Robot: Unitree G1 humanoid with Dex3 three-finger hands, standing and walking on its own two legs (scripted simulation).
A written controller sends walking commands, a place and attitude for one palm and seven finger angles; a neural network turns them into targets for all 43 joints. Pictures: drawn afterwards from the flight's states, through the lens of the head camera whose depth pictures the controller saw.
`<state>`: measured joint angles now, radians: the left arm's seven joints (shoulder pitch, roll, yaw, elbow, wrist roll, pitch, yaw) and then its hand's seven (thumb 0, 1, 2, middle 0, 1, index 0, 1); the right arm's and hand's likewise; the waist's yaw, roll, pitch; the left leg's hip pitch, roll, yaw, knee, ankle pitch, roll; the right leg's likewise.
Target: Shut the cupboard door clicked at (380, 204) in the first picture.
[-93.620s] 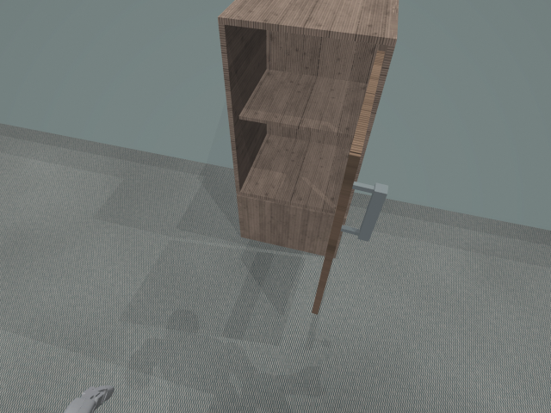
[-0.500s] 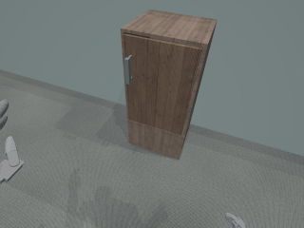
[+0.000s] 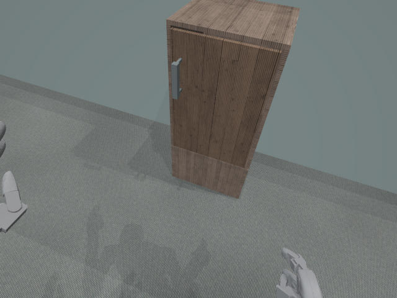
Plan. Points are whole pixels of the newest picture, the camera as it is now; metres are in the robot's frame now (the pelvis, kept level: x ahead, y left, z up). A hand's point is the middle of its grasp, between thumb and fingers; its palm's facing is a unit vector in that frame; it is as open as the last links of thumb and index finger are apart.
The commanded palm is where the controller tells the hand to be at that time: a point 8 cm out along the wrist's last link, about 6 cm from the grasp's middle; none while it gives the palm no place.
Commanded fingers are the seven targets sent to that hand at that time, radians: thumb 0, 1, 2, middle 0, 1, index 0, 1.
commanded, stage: stop stepping back and stand still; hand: left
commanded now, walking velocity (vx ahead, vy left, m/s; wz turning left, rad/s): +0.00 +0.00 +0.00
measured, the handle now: (177, 78) +0.88 +0.12 -0.03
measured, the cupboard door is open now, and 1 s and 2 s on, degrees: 0 0 0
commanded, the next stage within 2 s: let the arm hang, fingers relaxed in 0.08 s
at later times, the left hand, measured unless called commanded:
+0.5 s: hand out of the picture +0.02 +0.19 -0.17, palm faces +0.01 -0.99 -0.17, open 7.1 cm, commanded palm none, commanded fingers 0.00 0.90 0.90 -0.20 -0.30 -0.20 -0.30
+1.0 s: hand out of the picture -0.08 +0.20 -0.17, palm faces +0.04 -0.97 -0.24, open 7.4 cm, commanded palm none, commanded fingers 0.00 0.90 0.90 -0.20 -0.30 -0.20 -0.30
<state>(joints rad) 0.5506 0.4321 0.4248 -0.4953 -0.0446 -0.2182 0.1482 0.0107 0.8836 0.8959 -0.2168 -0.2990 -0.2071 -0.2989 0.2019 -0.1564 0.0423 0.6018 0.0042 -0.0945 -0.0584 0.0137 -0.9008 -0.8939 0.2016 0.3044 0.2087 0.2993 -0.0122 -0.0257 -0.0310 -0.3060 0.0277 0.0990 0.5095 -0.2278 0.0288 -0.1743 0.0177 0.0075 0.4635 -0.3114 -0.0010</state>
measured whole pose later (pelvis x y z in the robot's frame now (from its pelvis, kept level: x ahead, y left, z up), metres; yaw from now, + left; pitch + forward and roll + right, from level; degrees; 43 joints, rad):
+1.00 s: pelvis -0.05 +0.01 +0.00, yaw +1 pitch -2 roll -1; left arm 0.36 0.19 0.01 1.11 0.03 0.01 0.02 0.00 0.91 0.90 -0.20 -0.30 -0.19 -0.30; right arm 0.29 -0.17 -0.02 1.10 -0.02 0.02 -0.01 0.01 -0.91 -0.89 0.20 0.30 0.21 0.30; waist 0.00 0.02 -0.01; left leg -0.27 0.00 0.10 0.41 -0.11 0.05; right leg -0.18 -0.01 0.00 0.45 -0.24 0.01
